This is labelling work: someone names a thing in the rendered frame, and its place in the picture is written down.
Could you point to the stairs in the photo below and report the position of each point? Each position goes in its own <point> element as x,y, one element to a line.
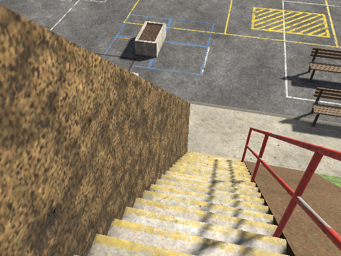
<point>204,205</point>

